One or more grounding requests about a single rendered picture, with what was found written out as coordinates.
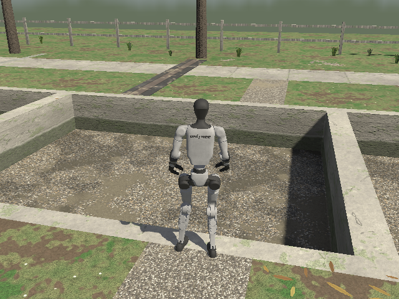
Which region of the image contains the right robot hand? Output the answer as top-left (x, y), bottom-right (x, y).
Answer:
top-left (215, 161), bottom-right (230, 172)

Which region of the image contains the robot right forearm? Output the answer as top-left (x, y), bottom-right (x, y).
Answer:
top-left (222, 151), bottom-right (230, 166)

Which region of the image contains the left robot hand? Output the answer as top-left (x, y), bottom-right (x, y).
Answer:
top-left (169, 164), bottom-right (183, 175)

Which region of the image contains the humanoid robot torso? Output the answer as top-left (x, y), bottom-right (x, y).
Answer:
top-left (186, 125), bottom-right (215, 187)

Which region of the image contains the robot left forearm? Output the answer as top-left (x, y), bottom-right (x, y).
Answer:
top-left (169, 150), bottom-right (178, 167)

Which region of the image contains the left robot upper arm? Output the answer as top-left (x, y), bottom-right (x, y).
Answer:
top-left (171, 125), bottom-right (188, 159)

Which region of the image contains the left robot shin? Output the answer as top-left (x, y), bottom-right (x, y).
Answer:
top-left (178, 203), bottom-right (190, 244)

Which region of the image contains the right robot upper arm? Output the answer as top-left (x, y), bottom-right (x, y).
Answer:
top-left (214, 126), bottom-right (229, 160)

